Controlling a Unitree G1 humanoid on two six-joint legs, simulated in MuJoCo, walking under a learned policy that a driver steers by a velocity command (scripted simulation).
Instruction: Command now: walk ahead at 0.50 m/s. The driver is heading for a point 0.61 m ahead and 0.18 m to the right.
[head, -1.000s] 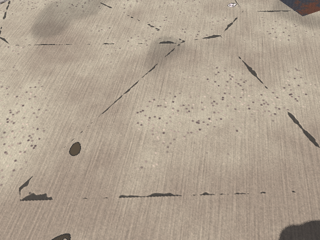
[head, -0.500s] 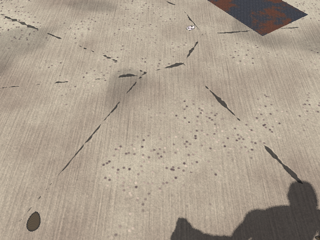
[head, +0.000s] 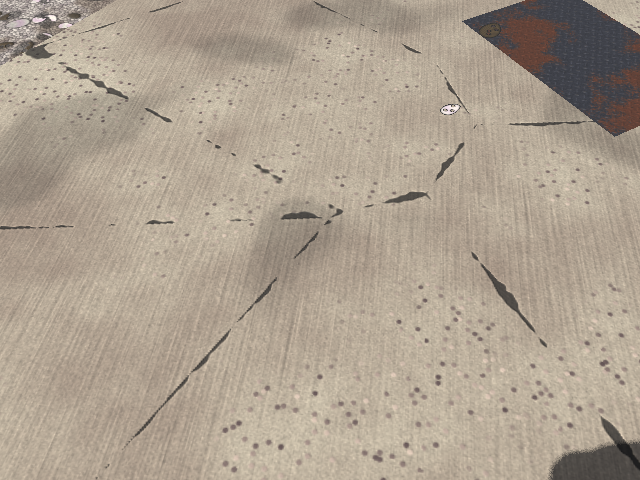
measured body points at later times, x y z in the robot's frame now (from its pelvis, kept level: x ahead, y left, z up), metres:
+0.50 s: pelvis +0.28 +0.06 +0.00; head +0.29 +0.07 +0.45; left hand +0.43 +0.32 -0.12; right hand +0.28 -0.21 -0.13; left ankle +0.25 +0.16 -0.75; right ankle +0.38 -0.13 -0.67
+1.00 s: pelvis +0.52 -0.05 +0.00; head +0.56 -0.07 +0.44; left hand +0.71 +0.18 -0.12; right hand +0.58 -0.36 -0.11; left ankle +0.68 +0.08 -0.68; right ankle +0.50 -0.11 -0.75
